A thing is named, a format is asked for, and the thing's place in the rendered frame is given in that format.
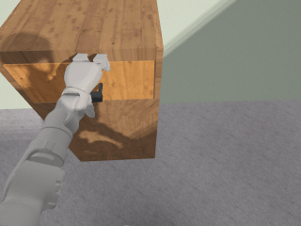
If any left robot upper arm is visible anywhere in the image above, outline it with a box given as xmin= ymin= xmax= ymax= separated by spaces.
xmin=0 ymin=160 xmax=65 ymax=226

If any cabinet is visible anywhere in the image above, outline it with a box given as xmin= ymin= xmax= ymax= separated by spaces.
xmin=0 ymin=0 xmax=164 ymax=162

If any handle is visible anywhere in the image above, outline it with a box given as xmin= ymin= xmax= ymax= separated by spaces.
xmin=90 ymin=83 xmax=103 ymax=103

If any left robot hand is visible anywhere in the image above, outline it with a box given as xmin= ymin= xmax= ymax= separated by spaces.
xmin=64 ymin=53 xmax=111 ymax=118

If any drawer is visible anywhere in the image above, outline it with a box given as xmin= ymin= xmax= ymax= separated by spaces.
xmin=3 ymin=60 xmax=155 ymax=103

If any robot left forearm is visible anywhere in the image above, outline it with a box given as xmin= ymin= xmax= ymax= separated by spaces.
xmin=3 ymin=88 xmax=89 ymax=201

